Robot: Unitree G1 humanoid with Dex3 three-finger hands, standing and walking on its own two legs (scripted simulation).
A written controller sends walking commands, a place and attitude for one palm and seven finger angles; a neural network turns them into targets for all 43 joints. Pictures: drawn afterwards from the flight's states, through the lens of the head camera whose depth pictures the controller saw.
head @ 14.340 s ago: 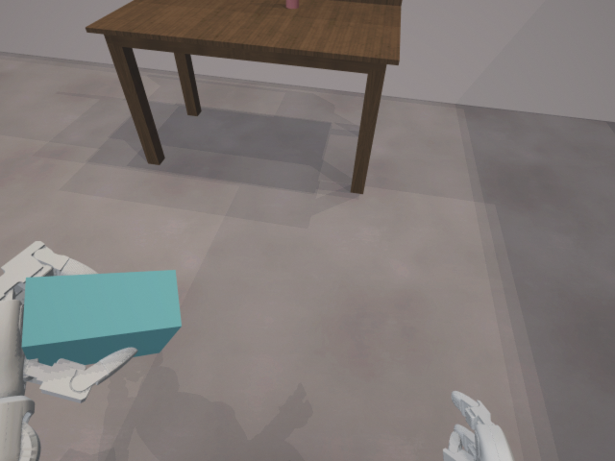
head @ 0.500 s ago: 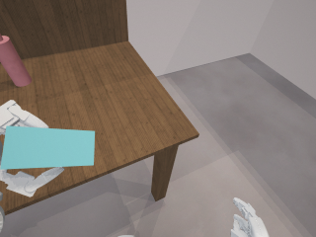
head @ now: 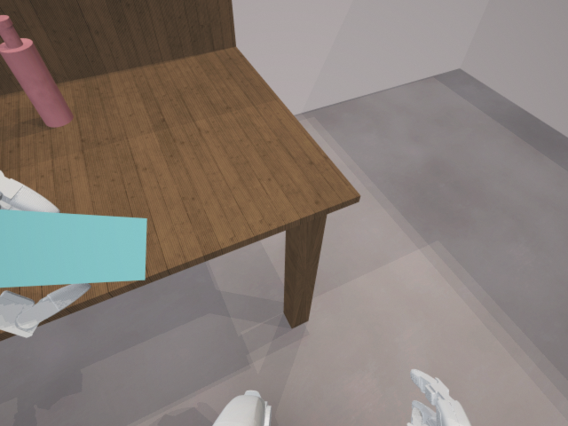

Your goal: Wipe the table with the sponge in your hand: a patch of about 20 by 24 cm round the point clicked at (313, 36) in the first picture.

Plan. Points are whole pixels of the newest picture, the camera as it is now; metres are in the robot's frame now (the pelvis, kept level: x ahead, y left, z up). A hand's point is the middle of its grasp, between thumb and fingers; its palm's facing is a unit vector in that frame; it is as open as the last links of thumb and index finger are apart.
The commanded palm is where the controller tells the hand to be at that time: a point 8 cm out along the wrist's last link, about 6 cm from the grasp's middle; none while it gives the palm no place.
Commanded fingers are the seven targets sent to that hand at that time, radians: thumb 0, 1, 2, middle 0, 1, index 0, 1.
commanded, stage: come to a stop and stand still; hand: left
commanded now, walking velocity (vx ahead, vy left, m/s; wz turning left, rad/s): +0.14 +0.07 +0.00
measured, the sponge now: (83, 251) +0.25 +0.21 +0.19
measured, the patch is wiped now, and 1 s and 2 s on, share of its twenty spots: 0.00 0.00 0.00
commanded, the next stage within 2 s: look again from close up in 1.32 s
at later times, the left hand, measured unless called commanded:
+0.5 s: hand out of the picture +0.18 +0.25 +0.23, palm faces +0.35 -0.72 -0.60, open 10.0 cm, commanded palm +0.11 +0.28 +0.22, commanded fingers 0.00 0.10 1.30 -1.20 -1.60 -1.20 -1.60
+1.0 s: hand out of the picture +0.09 +0.29 +0.23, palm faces +0.49 -0.73 -0.48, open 10.0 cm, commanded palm +0.04 +0.31 +0.22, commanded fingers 0.00 0.10 1.30 -1.20 -1.60 -1.20 -1.60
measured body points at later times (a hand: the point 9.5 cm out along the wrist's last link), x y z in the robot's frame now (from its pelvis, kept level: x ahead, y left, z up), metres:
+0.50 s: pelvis -0.04 +0.00 +0.01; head -0.01 +0.00 +0.46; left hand +0.15 +0.29 +0.26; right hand +0.09 -0.23 -0.09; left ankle -0.06 +0.11 -0.65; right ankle +0.00 -0.08 -0.70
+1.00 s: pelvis -0.11 +0.02 +0.03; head -0.11 -0.01 +0.47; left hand +0.06 +0.33 +0.25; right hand +0.06 -0.20 -0.08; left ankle -0.12 +0.14 -0.65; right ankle -0.06 -0.06 -0.70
